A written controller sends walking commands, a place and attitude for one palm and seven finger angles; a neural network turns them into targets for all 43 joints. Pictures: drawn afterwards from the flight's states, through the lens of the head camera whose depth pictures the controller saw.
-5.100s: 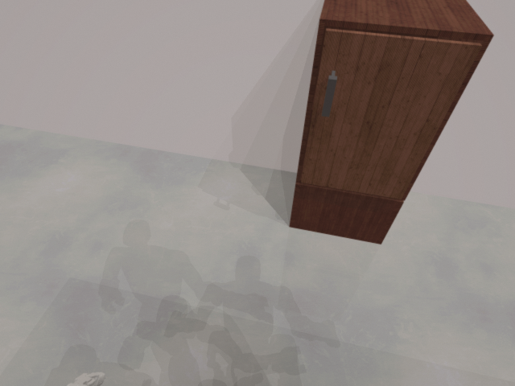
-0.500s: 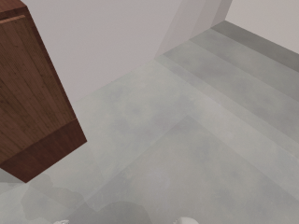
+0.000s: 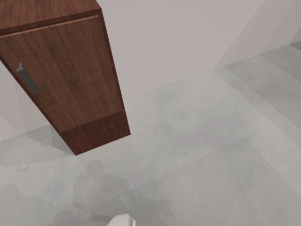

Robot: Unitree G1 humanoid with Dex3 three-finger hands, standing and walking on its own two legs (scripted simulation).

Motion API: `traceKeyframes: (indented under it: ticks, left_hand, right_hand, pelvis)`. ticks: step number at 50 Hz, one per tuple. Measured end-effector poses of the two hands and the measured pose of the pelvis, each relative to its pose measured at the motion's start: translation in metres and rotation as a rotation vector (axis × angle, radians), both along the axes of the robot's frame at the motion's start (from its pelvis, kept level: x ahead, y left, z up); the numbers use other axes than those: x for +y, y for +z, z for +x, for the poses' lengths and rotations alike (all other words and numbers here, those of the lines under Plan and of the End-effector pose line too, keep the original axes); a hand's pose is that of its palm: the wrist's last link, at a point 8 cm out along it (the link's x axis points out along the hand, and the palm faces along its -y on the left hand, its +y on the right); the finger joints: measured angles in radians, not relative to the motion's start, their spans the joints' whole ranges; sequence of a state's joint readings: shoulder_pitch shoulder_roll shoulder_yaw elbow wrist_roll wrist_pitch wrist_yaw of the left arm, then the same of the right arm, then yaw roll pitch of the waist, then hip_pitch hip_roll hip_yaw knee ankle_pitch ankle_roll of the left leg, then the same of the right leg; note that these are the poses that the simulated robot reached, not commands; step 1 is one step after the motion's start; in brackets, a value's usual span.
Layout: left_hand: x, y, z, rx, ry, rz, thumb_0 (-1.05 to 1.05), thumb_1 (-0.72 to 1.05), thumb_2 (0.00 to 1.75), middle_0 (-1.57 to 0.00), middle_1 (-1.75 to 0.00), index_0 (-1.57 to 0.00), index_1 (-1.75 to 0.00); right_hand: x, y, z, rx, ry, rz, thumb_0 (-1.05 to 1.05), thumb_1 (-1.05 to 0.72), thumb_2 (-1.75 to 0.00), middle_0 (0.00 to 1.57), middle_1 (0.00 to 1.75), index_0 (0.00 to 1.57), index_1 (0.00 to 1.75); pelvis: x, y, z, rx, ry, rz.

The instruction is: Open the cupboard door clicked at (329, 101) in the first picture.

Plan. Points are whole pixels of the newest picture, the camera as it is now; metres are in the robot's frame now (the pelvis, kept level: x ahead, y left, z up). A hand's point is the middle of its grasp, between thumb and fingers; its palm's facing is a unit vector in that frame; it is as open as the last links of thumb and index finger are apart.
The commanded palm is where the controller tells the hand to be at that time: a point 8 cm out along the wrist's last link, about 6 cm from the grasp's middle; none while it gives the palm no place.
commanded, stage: turn to face it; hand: left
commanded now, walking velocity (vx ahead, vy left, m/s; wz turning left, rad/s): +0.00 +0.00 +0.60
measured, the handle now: (28, 78) +0.66 +0.56 -0.01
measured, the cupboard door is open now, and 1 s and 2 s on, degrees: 0 0 0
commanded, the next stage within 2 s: take the last steps up to it in 0.70 s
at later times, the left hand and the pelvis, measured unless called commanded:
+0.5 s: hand out of the picture +0.03 +0.29 -0.16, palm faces +0.29 -0.93 -0.25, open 7.4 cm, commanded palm none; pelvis +0.00 +0.05 +0.00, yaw +15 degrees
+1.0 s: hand out of the picture -0.06 +0.20 -0.16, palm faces +0.46 -0.85 -0.24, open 7.3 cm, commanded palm none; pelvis +0.00 +0.02 +0.00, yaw +25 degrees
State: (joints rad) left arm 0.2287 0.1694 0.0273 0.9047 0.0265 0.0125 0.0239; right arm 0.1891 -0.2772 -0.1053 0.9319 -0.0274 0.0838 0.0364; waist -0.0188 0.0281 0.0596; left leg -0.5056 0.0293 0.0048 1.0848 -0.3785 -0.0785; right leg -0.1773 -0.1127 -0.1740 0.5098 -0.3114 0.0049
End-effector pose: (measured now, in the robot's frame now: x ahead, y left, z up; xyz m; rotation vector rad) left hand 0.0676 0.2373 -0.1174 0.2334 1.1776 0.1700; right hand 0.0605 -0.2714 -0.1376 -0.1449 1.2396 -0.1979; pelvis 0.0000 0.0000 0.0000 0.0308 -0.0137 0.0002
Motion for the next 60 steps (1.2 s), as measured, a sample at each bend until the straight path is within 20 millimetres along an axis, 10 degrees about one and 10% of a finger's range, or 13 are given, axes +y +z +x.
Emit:
traceKeyframes:
  ticks: [13,24,36,49,60]
  left_hand:
    - [0.07,-0.042,-0.091,0.162,0.236,-0.043,0.01,0.9,0.9,-0.2,-0.3,-0.2,-0.3]
    - [0.092,-0.013,-0.061,0.008,0.288,-0.024,0.01,0.91,0.9,-0.2,-0.3,-0.2,-0.3]
    - [0.041,0.0,-0.041,-0.086,0.296,0.024,0.01,0.91,0.9,-0.2,-0.3,-0.2,-0.3]
    - [-0.001,-0.003,-0.141,0.045,0.49,-0.032,0.01,0.92,0.9,-0.2,-0.3,-0.2,-0.3]
    - [-0.005,-0.04,-0.247,0.338,0.625,-0.214,0.01,0.91,0.9,-0.2,-0.3,-0.2,-0.3]
  right_hand:
    - [0.079,0.016,0.087,-0.102,0.272,-0.06,0.01,-0.91,-0.9,0.19,0.3,0.2,0.3]
    - [0.106,0.024,0.072,-0.054,0.323,-0.037,0.0,-0.9,-0.9,0.2,0.3,0.2,0.3]
    - [0.068,-0.018,0.05,0.053,0.316,0.039,0.0,-0.9,-0.9,0.2,0.3,0.2,0.3]
    - [0.066,-0.008,0.067,0.111,0.443,0.015,0.01,-0.91,-0.9,0.19,0.3,0.19,0.3]
    - [0.166,0.009,0.121,-0.063,0.56,-0.014,0.01,-0.91,-0.9,0.19,0.3,0.19,0.3]
  pelvis:
    - [0.045,-0.015,-0.003,0.014,0.149,-0.038]
    - [0.053,0.004,-0.003,0.005,0.248,-0.066]
    - [0.016,-0.008,0.002,0.005,0.329,-0.02]
    - [0.014,0.003,0.001,-0.009,0.434,-0.013]
    - [0.078,-0.009,0.007,-0.013,0.445,-0.047]
